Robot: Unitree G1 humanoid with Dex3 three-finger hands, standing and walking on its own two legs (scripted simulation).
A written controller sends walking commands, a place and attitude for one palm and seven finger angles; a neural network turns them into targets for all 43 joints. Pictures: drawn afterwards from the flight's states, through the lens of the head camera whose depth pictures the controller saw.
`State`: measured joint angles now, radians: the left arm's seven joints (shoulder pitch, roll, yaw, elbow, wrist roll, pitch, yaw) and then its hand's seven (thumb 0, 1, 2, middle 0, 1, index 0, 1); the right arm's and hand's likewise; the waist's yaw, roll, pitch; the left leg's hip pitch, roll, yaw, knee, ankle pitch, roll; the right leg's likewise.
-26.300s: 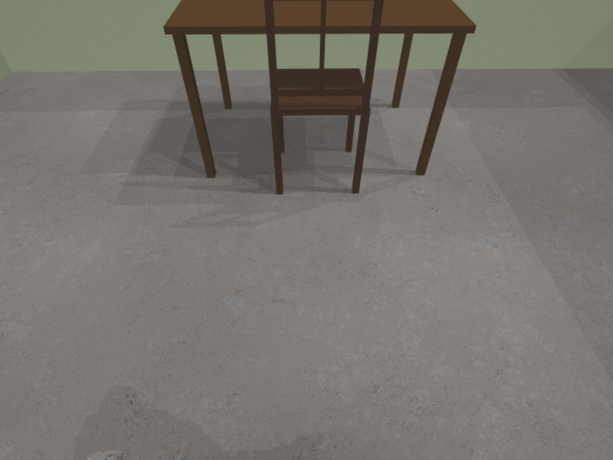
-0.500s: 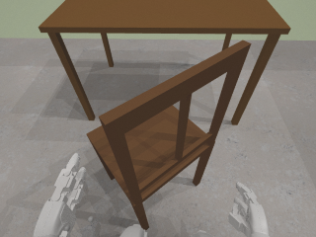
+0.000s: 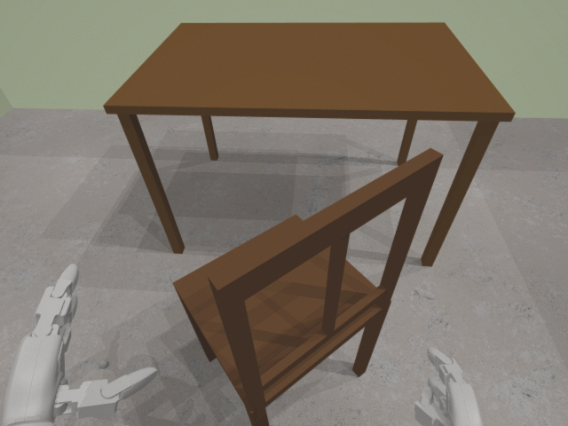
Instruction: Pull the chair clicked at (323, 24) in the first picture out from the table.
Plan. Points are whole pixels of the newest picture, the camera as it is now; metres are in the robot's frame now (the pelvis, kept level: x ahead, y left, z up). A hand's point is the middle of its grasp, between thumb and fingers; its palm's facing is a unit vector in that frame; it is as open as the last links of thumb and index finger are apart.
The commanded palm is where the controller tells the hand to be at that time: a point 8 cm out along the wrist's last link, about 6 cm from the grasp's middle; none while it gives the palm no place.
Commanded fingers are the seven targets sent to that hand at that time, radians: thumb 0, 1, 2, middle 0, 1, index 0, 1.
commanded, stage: draw the hand back to the body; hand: left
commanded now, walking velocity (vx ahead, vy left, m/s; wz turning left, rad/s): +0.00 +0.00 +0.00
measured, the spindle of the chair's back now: (333, 289) +0.37 -0.04 -0.05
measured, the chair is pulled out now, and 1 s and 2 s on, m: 0.52 0.52 0.52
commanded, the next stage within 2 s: step back with the hand held close in 0.70 s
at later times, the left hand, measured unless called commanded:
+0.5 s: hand (74, 275) +0.22 +0.26 +0.17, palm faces +0.45 -0.79 -0.41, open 7.8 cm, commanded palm +0.17 +0.30 +0.19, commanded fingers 0.00 0.90 0.90 -0.20 -0.30 -0.20 -0.30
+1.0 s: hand (68, 277) +0.21 +0.25 +0.18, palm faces +0.41 -0.78 -0.47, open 7.4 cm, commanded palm +0.15 +0.29 +0.19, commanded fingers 0.00 0.90 0.90 -0.20 -0.30 -0.20 -0.30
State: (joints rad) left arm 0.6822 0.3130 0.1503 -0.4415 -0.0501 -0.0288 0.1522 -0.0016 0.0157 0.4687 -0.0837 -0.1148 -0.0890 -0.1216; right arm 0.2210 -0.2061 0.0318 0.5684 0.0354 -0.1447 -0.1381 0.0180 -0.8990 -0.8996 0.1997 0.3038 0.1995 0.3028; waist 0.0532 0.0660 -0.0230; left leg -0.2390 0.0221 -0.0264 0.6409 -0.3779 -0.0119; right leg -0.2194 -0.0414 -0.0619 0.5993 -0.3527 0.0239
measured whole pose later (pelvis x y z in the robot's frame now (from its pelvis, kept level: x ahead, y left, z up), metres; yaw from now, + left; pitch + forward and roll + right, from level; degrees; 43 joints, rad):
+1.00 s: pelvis +0.00 -0.01 +0.01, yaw -2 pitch -1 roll -1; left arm 0.48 0.37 0.41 -0.41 -0.07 -0.15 0.12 0.02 0.89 0.90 -0.21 -0.30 -0.21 -0.31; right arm 0.14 -0.23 0.01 0.59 0.01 -0.07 -0.07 0.02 -0.90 -0.90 0.20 0.30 0.20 0.30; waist 0.02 0.07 0.04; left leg -0.15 0.04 0.01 0.47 -0.29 -0.02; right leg -0.15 -0.02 -0.04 0.43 -0.25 0.02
